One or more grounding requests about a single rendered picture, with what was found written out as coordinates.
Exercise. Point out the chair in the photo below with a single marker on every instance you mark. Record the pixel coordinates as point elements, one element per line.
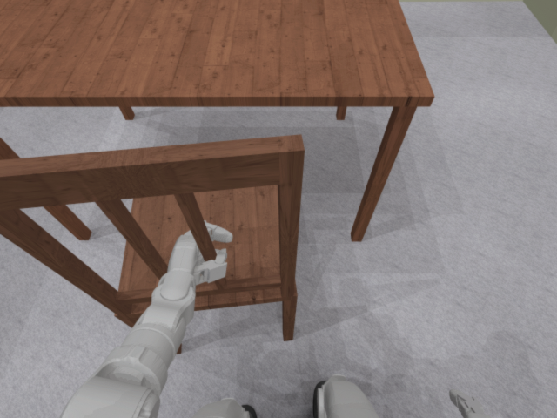
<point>250,187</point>

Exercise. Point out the robot left thigh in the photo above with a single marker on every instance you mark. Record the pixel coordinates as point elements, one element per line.
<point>222,409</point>

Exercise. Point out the robot thigh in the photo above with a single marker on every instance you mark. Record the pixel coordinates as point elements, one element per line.
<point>222,409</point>
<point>343,399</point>

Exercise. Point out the table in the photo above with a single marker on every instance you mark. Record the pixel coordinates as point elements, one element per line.
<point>214,53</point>

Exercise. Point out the right robot hand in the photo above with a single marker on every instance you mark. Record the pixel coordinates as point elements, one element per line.
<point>469,407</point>

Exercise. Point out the robot right thigh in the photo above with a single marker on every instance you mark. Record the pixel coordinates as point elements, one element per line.
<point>343,399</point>

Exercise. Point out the left robot upper arm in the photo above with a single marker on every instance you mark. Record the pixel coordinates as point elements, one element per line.
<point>105,398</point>

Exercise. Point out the left robot hand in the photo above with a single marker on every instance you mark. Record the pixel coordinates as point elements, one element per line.
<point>187,257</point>

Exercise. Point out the left robot forearm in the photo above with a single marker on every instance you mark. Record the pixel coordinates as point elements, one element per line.
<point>151,346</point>

